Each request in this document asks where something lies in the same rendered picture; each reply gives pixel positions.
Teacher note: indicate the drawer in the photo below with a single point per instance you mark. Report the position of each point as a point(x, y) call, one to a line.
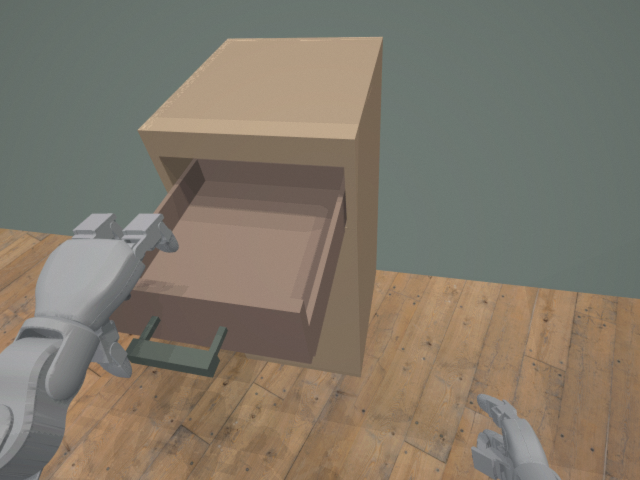
point(258, 249)

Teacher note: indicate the robot left forearm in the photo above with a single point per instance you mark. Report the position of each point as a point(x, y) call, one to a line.
point(40, 374)

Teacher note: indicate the cabinet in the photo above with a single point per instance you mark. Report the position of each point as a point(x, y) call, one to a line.
point(307, 101)

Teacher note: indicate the left robot hand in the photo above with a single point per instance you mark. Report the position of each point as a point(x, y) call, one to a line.
point(86, 278)

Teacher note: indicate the right robot hand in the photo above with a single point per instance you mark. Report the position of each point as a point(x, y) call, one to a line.
point(497, 456)

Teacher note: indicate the handle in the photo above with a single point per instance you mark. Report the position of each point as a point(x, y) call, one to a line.
point(173, 357)

